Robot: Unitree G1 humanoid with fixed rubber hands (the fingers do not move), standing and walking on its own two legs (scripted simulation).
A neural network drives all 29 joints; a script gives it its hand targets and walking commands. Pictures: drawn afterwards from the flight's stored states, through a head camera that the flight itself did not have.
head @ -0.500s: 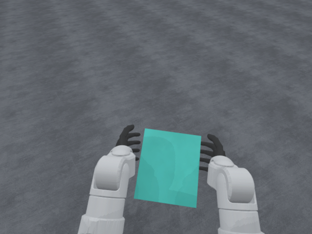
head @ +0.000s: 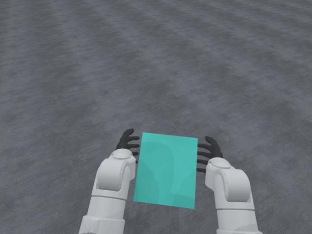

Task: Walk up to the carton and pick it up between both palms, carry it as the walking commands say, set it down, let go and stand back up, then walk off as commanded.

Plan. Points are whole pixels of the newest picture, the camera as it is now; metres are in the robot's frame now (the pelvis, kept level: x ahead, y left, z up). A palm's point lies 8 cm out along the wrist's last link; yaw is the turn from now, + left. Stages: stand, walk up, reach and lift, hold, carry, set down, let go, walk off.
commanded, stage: carry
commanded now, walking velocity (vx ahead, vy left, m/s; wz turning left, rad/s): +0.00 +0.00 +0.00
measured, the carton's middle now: (165, 170) +0.34 +0.00 -0.02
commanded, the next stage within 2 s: hold in 0.08 s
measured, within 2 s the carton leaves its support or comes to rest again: neither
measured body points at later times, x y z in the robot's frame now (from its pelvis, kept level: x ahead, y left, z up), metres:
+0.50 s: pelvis -0.01 +0.00 +0.00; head -0.06 -0.01 +0.45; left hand +0.31 +0.12 +0.06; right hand +0.31 -0.11 +0.06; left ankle +0.06 +0.11 -0.73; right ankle +0.03 -0.13 -0.73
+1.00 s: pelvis -0.02 -0.01 -0.01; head -0.06 -0.01 +0.44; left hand +0.32 +0.09 +0.02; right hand +0.31 -0.14 +0.02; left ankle +0.06 +0.10 -0.73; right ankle +0.03 -0.13 -0.73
